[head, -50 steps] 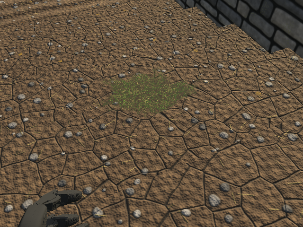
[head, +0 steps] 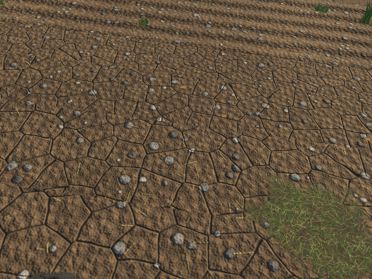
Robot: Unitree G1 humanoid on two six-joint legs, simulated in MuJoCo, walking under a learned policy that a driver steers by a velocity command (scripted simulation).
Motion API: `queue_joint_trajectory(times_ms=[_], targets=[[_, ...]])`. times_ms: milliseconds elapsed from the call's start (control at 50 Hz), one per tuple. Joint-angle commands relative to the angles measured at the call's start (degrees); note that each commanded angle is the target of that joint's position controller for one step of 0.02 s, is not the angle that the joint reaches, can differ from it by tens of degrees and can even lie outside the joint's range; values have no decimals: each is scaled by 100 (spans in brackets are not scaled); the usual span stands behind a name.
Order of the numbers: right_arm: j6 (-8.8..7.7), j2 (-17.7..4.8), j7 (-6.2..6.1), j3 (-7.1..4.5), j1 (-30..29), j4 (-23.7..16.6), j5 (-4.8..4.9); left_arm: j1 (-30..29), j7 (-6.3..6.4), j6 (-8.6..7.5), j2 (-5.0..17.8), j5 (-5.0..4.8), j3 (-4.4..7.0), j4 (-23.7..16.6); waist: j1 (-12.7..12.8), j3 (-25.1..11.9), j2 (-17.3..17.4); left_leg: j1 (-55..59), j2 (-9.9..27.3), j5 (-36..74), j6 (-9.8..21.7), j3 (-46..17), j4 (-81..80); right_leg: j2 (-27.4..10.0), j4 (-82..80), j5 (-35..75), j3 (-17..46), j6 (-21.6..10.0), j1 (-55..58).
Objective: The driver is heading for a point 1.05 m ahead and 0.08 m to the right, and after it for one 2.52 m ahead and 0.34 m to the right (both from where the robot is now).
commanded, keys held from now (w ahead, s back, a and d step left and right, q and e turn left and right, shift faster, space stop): w+q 0.16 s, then w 0.84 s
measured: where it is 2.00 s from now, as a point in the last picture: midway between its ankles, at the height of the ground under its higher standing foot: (188, 209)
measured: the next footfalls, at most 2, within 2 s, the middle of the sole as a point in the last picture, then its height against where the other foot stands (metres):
right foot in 0.36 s outside the picture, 0.18 m lower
left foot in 0.88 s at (178, 267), level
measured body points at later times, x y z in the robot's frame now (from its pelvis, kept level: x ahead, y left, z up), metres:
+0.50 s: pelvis +0.31 -0.18 -0.20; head +0.33 -0.20 +0.25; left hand +0.25 +0.08 -0.33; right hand +0.41 -0.42 -0.34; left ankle +0.18 -0.04 -0.65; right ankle +0.34 -0.28 -0.92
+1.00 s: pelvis +0.57 -0.14 -0.19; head +0.59 -0.14 +0.26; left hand +0.50 +0.12 -0.33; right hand +0.80 -0.33 -0.28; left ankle +0.61 -0.05 -0.92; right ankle +0.46 -0.28 -0.83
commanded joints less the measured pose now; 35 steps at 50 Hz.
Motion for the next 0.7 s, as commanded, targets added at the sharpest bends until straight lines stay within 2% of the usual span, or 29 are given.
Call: queue_joint_trajectory(times_ms=[20,40,80,100,120,140,160,180,200,220,260,300,320,340,360,380,400,420,440,460,480,500,520,540,560,580,620,660,700], targets=[[-9,-782,-25,-170,-203,-540,65,-252,-137,-220,617,-45,180,-502,206,-51,935,475,1556,2579,1091,-1697,0,27,95,-499,9,-94,-378],[-11,-881,-62,-212,156,-455,86,-598,-167,-251,645,-103,226,-645,-33,57,1100,994,1538,2030,1167,-1993,-33,27,-46,-473,132,-92,-1049],[-4,-876,-144,-190,257,-410,178,-859,-192,-351,693,-111,254,-807,-146,248,1120,1446,1595,2095,1152,-2241,248,47,-430,-806,174,-47,-1515],[-62,-881,-287,-234,827,-143,299,-1302,-229,-412,787,-260,328,-970,-470,394,1282,2524,1911,1297,1173,-2896,532,-281,-345,-764,884,-26,-2773],[-125,-936,-358,-233,1130,16,369,-1502,-229,-459,849,-340,347,-1044,-599,644,1172,3155,2090,1186,1175,-3078,695,-411,-432,-1145,1068,55,-3843],[-153,-1024,-399,-268,1244,74,387,-1593,-224,-502,808,-312,338,-1081,-689,716,1164,3300,2107,1246,1162,-3169,794,-424,-415,-1319,1091,121,-4231],[-139,-1068,-486,-257,949,4,304,-1739,-278,-511,780,-143,278,-1171,-612,856,786,2276,1697,1044,1004,-2699,706,-369,-1214,-368,859,114,-3554],[-84,-987,-548,-242,427,-85,252,-1529,-381,-510,495,6,140,-1158,-440,660,790,1004,1291,595,715,-2096,843,-295,-1892,1389,649,14,-1994],[-14,-989,-563,-228,76,-132,174,-1019,-487,-488,197,102,27,-942,-291,377,578,-442,852,-35,473,-1429,896,-47,-2256,2702,305,-131,-23],[13,-984,-560,-190,102,-89,48,-593,-556,-388,145,35,28,-830,-203,151,537,-1522,770,-651,336,-1227,745,100,-1844,3408,98,-101,1501],[24,-865,-537,-143,-63,-107,96,115,-451,-193,297,-180,94,-682,171,293,580,-1621,745,-973,154,-1219,1310,-167,-1867,3126,308,54,2114],[8,-728,-452,-86,-56,-5,159,1042,-271,-83,678,-221,269,-256,480,259,538,-673,557,-661,-128,-907,2635,-451,-2731,3324,204,281,2389],[-13,-790,-382,-98,-197,129,154,1669,-233,-61,869,-205,359,36,842,130,493,-474,502,-289,-319,-592,3641,-569,-3159,3626,-24,278,2795],[-49,-761,-253,-80,-225,344,59,2635,-206,-16,1086,-200,453,333,1325,-101,344,-943,509,-229,-557,-398,4970,-822,-3072,3378,-16,162,3791],[-157,-240,-133,-18,55,548,117,3331,-248,-68,1025,-20,337,611,1505,-177,-579,-2145,-220,-2968,-810,-255,7583,-1233,-2721,3423,524,-110,4799],[-202,399,-28,94,1371,528,55,3169,-340,-130,1311,148,243,840,414,-351,-3125,-3679,-216,-3529,-821,-362,9307,-1137,-1128,6367,512,297,5594],[-273,120,-30,117,1993,581,216,3131,-329,4,1390,76,319,877,215,-932,-3790,-4441,-60,-3094,-901,-180,9964,-1605,-1394,5844,1490,-71,5818],[-309,-125,-78,126,1648,578,303,3163,-319,162,1017,93,233,839,401,-1178,-2278,-4793,89,-2702,-884,167,10212,-1777,-1791,3820,1785,-582,5543],[-325,-120,-198,129,1146,166,479,2725,-224,220,1487,-107,368,955,139,-1307,-1459,-5037,362,-1635,-750,589,9645,-2326,-3004,275,3345,-1168,4899],[-237,-273,-280,135,250,-11,505,2116,-114,190,1180,-145,219,767,221,-724,-675,-5028,795,-1217,-637,853,9387,-2391,-3655,-870,3771,-1360,3836],[-147,-517,-317,134,-375,-114,457,1644,-65,41,825,69,57,593,266,-288,73,-4553,1111,-656,-319,287,8475,-2480,-3467,-1055,3415,-1513,2717],[-122,-348,-297,127,-725,-175,303,1551,-30,-72,391,134,-88,724,234,82,109,-4347,1175,-369,-123,16,8023,-2269,-3215,-668,2924,-1353,1977],[-128,-477,-210,60,-749,-218,191,1362,-28,-132,150,87,-183,704,11,410,-109,-4250,1281,382,37,-103,6481,-1666,-3213,-747,2115,-929,1662],[-145,-423,-131,41,-1004,-355,26,1259,72,-133,312,85,-166,698,-31,658,-427,-3530,1290,1139,-142,352,4808,-1001,-3713,-625,1061,-705,971],[-202,-342,-122,42,-1315,-418,-140,1450,173,-126,412,86,-147,730,180,655,-593,-3196,1193,1744,-385,755,3919,-765,-3924,-82,774,-835,994],[-244,-145,-106,90,-1507,-475,-179,1863,255,-116,374,31,-170,873,280,483,-541,-2945,1163,2104,-560,840,3383,-826,-3868,846,771,-890,1267],[-235,196,-6,212,-1626,-484,-32,2395,308,-25,358,-90,-146,1039,422,320,-420,-2943,1090,2135,-659,901,2214,-1004,-3749,2210,630,-872,2237],[-234,214,100,223,-2044,-568,32,2730,340,56,474,-184,-88,1098,652,408,-130,-3064,983,2152,-611,1023,1439,-1130,-3785,2373,618,-764,2925],[-236,195,177,200,-2494,-665,47,3003,321,150,376,-202,-80,1183,836,614,-58,-3223,926,2206,-532,1073,959,-1113,-3815,2156,557,-658,3398]])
